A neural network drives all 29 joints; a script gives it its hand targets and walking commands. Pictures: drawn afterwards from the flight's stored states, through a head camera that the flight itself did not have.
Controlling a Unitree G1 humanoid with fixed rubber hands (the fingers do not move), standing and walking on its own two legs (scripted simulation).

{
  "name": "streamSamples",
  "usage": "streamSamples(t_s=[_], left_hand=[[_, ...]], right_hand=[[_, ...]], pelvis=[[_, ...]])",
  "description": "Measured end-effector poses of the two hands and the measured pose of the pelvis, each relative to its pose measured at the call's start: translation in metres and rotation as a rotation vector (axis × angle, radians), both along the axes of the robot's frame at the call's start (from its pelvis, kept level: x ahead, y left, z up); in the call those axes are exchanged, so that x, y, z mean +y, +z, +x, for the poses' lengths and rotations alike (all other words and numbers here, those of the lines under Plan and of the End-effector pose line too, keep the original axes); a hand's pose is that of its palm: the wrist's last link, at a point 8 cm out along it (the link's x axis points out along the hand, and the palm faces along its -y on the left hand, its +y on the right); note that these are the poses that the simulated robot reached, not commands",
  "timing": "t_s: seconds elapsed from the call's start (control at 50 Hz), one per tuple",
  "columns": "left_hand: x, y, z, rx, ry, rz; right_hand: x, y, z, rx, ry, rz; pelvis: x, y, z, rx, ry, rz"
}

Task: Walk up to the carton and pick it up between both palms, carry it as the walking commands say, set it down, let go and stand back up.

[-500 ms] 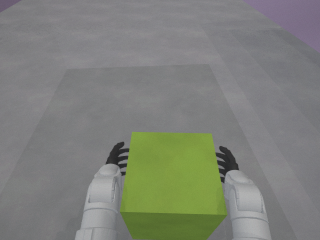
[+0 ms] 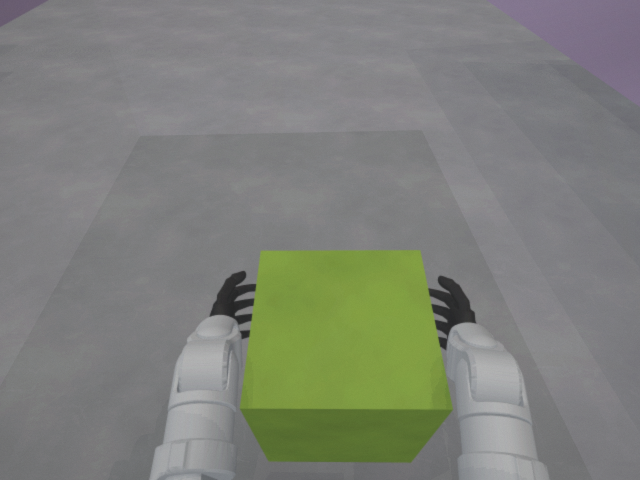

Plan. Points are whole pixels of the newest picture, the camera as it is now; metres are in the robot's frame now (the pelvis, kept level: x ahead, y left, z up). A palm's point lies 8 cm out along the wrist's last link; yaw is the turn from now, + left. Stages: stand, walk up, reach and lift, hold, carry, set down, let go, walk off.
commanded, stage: carry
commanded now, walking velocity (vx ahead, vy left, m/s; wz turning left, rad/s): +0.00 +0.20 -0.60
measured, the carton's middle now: (339, 362) +0.28 +0.00 -0.02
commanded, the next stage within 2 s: none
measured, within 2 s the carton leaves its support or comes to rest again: neither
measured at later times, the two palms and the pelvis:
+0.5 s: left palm (219, 323) +0.28 +0.15 +0.08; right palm (472, 398) +0.20 -0.14 +0.06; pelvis +0.00 +0.06 -0.01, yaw -13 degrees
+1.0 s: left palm (171, 315) +0.28 +0.21 +0.09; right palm (398, 466) +0.12 -0.05 +0.09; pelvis +0.00 +0.19 -0.01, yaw -31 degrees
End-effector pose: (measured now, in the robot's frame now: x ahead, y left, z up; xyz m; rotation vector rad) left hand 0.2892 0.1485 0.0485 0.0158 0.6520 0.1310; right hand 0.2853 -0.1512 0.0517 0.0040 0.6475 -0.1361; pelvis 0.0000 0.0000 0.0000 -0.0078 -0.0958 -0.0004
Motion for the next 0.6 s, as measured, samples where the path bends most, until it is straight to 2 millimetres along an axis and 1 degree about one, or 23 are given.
streamSamples(t_s=[0.06,0.12,0.16,0.2,0.26,0.32,0.42,0.48,0.54,0.6], left_hand=[[0.005,0.011,0.005,-0.049,0.012,-0.016],[0.012,0.023,0.009,-0.09,0.021,-0.03],[0.018,0.029,0.01,-0.107,0.019,-0.036],[0.024,0.03,0.007,-0.111,0.014,-0.05],[0.029,0.031,0.0,-0.094,-0.001,-0.056],[0.026,0.033,-0.007,-0.067,-0.026,-0.058],[0.008,0.034,-0.01,-0.043,-0.111,-0.029],[0.0,0.03,-0.012,0.014,-0.165,-0.021],[-0.002,0.027,-0.017,0.059,-0.211,-0.034],[0.001,0.03,-0.018,0.044,-0.249,-0.052]], right_hand=[[0.005,0.01,0.004,-0.048,-0.011,0.02],[0.012,0.021,0.008,-0.089,-0.029,0.043],[0.019,0.027,0.007,-0.106,-0.04,0.049],[0.025,0.032,0.002,-0.112,-0.047,0.038],[0.03,0.033,-0.011,-0.095,-0.074,0.044],[0.028,0.029,-0.028,-0.069,-0.114,0.054],[0.013,0.017,-0.06,-0.049,-0.213,0.095],[0.01,0.011,-0.081,0.006,-0.273,0.102],[0.011,0.015,-0.098,0.044,-0.327,0.095],[0.016,0.026,-0.106,0.024,-0.366,0.081]], pelvis=[[0.005,-0.004,-0.002,0.044,0.009,-0.003],[0.014,-0.007,-0.003,0.081,0.001,0.01],[0.023,-0.009,-0.003,0.105,-0.011,0.019],[0.031,-0.011,-0.001,0.127,-0.034,0.036],[0.041,-0.013,0.0,0.142,-0.087,0.028],[0.047,-0.014,0.002,0.15,-0.135,0.024],[0.054,-0.021,0.002,0.151,-0.191,0.02],[0.06,-0.016,0.001,0.151,-0.212,0.033],[0.069,-0.009,0.0,0.152,-0.248,0.049],[0.082,-0.005,-0.004,0.154,-0.271,0.056]])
